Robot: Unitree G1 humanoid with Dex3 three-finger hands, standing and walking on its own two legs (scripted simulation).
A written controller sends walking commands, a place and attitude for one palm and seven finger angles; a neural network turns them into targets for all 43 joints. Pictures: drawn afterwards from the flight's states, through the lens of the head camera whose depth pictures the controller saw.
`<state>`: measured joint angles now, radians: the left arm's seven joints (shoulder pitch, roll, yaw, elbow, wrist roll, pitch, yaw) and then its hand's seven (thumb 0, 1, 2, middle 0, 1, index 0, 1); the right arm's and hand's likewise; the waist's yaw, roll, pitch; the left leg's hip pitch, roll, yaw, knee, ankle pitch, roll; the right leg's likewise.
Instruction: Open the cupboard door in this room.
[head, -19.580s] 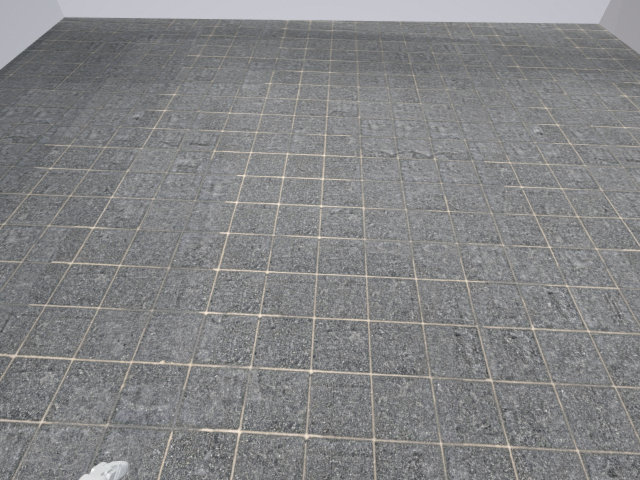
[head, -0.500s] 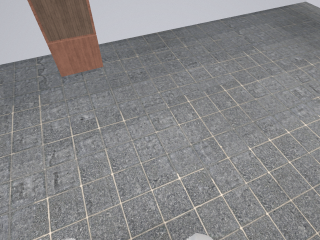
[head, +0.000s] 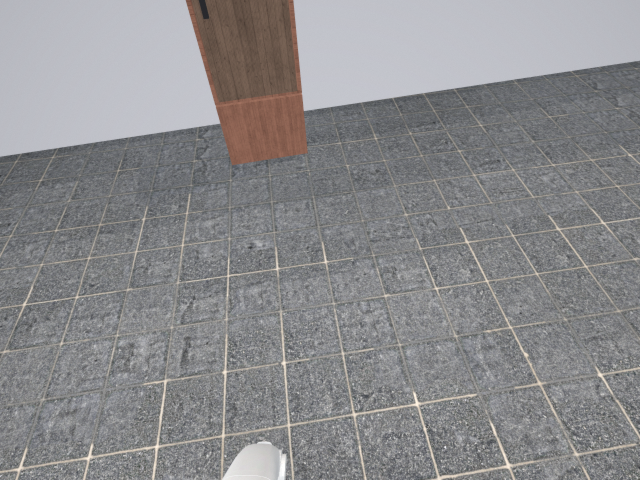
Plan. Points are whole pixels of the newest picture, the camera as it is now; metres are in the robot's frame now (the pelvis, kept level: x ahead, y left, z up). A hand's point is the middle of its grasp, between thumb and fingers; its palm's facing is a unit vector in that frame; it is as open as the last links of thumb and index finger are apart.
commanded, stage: turn or walk to find it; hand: left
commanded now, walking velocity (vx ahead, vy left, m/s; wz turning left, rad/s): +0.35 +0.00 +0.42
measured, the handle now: out of the picture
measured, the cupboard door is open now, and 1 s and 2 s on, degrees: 0 0 0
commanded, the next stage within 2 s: stand and wait in 0.94 s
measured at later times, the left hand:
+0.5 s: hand (156, 431) +0.22 +0.29 -0.18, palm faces +0.23 -0.96 -0.17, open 7.4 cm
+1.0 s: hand (191, 321) +0.41 +0.29 -0.17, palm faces +0.30 -0.93 -0.23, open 7.2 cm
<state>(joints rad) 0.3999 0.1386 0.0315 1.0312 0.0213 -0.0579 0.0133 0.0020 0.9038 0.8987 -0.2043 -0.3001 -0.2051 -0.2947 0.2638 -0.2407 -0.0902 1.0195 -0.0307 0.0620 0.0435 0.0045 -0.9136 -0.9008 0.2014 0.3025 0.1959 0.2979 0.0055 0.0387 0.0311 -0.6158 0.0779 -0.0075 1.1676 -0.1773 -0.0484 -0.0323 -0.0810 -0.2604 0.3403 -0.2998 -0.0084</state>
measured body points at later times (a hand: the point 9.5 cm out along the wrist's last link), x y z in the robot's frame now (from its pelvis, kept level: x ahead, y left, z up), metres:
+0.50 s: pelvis +0.19 +0.10 -0.01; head +0.20 +0.12 +0.44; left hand +0.20 +0.34 -0.16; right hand +0.30 -0.13 -0.14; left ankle +0.15 +0.15 -0.75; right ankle +0.26 -0.05 -0.66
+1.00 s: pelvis +0.42 +0.09 -0.01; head +0.44 +0.09 +0.44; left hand +0.39 +0.34 -0.16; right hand +0.48 -0.13 -0.17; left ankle +0.40 +0.24 -0.67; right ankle +0.47 +0.00 -0.75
